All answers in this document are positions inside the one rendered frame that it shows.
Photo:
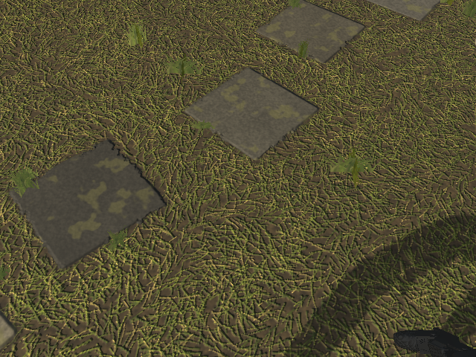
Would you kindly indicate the robot right hand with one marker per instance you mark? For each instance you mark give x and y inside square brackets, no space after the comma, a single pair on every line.
[436,342]

